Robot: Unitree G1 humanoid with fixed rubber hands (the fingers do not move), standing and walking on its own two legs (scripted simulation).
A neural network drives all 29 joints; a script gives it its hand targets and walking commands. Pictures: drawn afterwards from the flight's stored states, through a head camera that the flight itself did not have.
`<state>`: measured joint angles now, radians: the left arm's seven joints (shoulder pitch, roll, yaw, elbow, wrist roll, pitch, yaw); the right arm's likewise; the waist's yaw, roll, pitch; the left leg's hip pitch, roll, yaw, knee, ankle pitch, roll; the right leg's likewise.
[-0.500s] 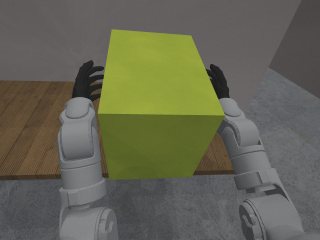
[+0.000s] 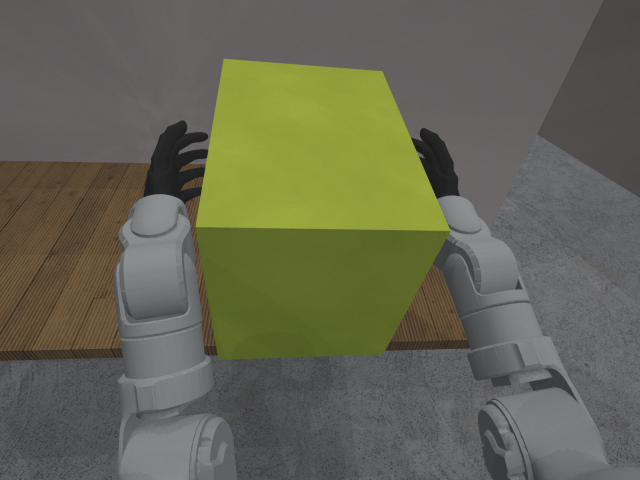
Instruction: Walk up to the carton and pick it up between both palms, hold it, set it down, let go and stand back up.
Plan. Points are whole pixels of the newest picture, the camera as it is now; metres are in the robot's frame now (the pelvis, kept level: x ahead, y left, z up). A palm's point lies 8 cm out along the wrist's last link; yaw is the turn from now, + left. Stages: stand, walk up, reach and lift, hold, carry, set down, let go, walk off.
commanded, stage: hold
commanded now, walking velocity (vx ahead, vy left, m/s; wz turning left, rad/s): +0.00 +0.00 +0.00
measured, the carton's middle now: (304, 208) +0.40 +0.01 +0.16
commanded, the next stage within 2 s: set down in 0.76 s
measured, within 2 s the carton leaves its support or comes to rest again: neither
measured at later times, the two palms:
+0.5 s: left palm (167, 197) +0.35 +0.16 +0.22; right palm (437, 197) +0.36 -0.14 +0.20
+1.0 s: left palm (167, 186) +0.36 +0.16 +0.23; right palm (439, 190) +0.36 -0.14 +0.21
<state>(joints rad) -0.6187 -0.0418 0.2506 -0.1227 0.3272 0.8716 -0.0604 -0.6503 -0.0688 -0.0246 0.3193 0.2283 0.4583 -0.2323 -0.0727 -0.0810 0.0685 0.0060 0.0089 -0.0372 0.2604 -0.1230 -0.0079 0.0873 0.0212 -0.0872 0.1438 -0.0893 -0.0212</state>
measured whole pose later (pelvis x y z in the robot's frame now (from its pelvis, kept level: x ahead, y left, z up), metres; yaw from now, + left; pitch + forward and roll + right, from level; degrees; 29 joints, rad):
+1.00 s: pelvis +0.00 +0.00 +0.00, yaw +0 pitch -9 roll -1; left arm -0.65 -0.05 0.27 -0.07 0.34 0.75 -0.08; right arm -0.66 -0.04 -0.07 0.34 0.16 0.36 -0.21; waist -0.06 -0.08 0.09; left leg 0.03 0.01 -0.04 0.25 -0.12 -0.01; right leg 0.09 0.02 -0.09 0.16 -0.10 -0.02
